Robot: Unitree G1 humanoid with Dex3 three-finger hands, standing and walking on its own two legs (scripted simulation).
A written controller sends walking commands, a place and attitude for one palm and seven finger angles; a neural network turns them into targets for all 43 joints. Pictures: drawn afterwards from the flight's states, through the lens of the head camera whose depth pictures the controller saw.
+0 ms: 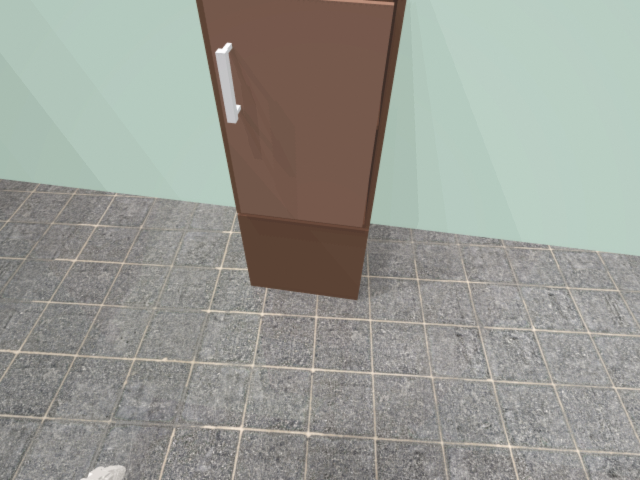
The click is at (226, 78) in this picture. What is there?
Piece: cupboard door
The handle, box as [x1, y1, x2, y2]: [215, 43, 240, 122]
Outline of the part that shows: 226,43 221,49 218,49 215,52 227,122 235,122 237,120 237,113 240,109 240,105 235,104 227,53 231,48 231,43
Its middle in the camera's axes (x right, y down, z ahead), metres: -0.20 -0.34 +0.85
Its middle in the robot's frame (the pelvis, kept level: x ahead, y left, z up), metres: +0.86 +0.25 +0.07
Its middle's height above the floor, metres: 0.85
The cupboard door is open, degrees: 0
